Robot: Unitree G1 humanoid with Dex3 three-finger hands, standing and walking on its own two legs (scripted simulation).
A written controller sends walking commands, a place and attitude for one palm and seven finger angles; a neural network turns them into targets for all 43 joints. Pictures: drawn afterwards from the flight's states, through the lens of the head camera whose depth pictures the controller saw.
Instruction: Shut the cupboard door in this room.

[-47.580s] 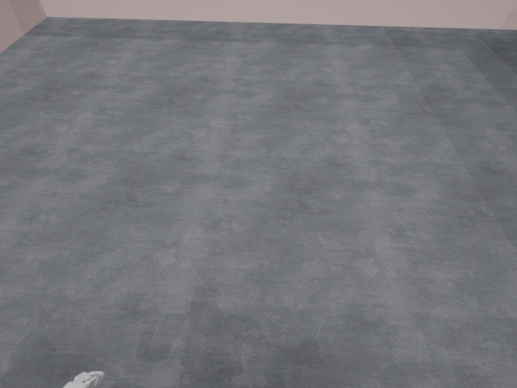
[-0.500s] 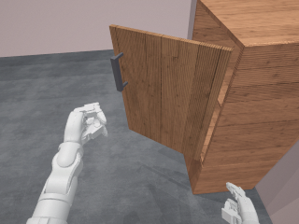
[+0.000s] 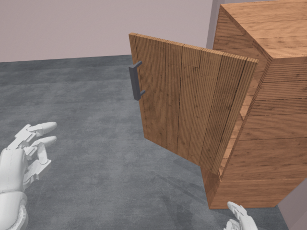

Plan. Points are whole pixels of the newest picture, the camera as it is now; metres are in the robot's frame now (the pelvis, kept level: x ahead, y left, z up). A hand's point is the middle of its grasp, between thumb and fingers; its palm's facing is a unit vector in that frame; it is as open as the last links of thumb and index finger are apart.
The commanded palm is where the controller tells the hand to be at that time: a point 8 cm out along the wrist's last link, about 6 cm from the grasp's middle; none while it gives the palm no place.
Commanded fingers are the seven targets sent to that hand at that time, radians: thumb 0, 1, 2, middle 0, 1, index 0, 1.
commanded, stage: draw the hand back to the body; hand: left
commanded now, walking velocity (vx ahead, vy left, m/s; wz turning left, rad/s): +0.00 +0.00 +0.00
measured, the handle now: (138, 81) +0.64 +0.14 +0.06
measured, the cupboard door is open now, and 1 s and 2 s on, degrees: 55 55 55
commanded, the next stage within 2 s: step back with the hand held close in 0.44 s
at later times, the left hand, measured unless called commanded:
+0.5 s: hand (32, 173) +0.18 +0.26 +0.16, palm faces +0.45 -0.80 -0.39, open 7.4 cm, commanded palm +0.13 +0.30 +0.17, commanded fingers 0.00 0.90 0.90 -0.20 -0.30 -0.20 -0.30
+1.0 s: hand (18, 180) +0.16 +0.28 +0.15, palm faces +0.36 -0.79 -0.50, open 7.4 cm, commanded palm +0.10 +0.32 +0.17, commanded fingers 0.00 0.90 0.90 -0.20 -0.30 -0.20 -0.30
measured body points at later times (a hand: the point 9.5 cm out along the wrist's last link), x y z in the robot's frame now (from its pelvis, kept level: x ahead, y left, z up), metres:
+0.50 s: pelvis -0.01 +0.00 +0.00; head -0.04 -0.03 +0.45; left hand +0.15 +0.30 +0.18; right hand +0.18 -0.22 -0.08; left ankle -0.01 +0.10 -0.74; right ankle -0.04 -0.12 -0.74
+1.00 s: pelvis -0.04 +0.02 -0.01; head -0.03 +0.01 +0.44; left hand +0.14 +0.32 +0.18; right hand +0.13 -0.23 -0.09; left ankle -0.01 +0.10 -0.74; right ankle -0.04 -0.12 -0.74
